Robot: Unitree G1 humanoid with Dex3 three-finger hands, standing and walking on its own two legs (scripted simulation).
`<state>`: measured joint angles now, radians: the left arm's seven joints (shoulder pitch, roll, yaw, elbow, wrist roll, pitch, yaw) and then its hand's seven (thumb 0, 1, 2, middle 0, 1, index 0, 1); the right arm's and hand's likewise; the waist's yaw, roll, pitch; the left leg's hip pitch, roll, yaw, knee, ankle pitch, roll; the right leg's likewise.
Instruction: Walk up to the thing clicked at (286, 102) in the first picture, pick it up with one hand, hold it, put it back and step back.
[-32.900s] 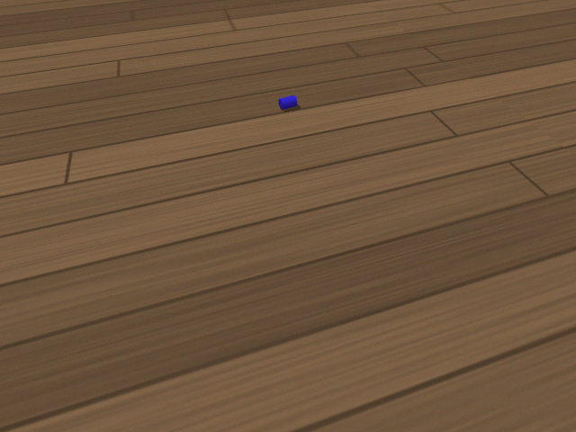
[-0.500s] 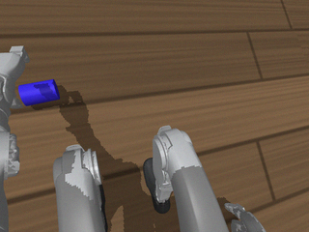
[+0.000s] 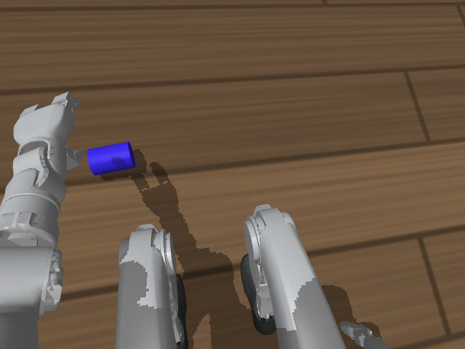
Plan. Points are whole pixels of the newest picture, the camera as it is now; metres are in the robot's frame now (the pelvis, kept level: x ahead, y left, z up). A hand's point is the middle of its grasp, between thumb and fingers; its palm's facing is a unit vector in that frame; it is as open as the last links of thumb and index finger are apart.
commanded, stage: home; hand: left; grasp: from above
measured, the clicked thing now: (112, 158) +0.53 +0.25 -0.37
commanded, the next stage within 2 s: none
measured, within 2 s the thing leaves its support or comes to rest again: neither
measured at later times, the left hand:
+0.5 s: hand (17, 245) +0.29 +0.22 +0.08, palm faces -0.08 -0.88 -0.47, open 7.4 cm
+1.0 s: hand out of the picture +0.23 +0.21 +0.26, palm faces +0.17 -0.96 -0.22, open 7.4 cm
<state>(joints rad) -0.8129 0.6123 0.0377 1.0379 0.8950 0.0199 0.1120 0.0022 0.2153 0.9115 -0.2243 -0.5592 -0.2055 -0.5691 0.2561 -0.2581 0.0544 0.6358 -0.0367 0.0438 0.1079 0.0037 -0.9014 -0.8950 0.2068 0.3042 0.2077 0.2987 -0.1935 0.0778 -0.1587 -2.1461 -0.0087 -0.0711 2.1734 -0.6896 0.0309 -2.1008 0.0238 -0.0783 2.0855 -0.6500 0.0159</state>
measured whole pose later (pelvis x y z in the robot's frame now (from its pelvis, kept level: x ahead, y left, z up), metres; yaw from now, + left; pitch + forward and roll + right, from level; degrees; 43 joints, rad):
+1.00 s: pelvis +0.08 +0.01 +0.31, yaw +6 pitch +12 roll -3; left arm 0.49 0.23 0.03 -0.10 -0.07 0.43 0.06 0.01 0.91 0.90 -0.21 -0.30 -0.20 -0.30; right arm 0.31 -0.22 0.06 0.50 0.02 -0.17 -0.18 0.01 -0.90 -0.90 0.21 0.30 0.21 0.30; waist -0.05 0.06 -0.18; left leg -0.72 0.00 -0.06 1.01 -0.50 0.02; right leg -0.67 0.03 -0.04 0.93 -0.46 0.00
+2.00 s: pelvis +0.08 +0.00 +0.31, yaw +7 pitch +10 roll -2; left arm 0.50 0.23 0.03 -0.11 -0.05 0.45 0.01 0.01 0.91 0.90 -0.20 -0.30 -0.20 -0.30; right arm 0.30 -0.23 0.04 0.53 0.01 -0.24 -0.18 0.01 -0.90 -0.90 0.21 0.30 0.21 0.30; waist -0.04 0.05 -0.16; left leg -0.67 0.00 -0.06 1.00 -0.49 0.00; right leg -0.64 0.03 -0.05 0.94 -0.47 -0.01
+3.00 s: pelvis +0.09 +0.00 +0.31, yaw +7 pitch +10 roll -2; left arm 0.51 0.23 0.03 -0.13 -0.06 0.44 0.02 0.01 0.91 0.90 -0.20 -0.30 -0.20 -0.30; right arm 0.30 -0.23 0.04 0.52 0.01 -0.22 -0.17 0.01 -0.90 -0.90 0.21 0.30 0.21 0.30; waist -0.03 0.05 -0.17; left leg -0.69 0.00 -0.06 1.01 -0.51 0.01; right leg -0.65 0.03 -0.05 0.95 -0.48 -0.01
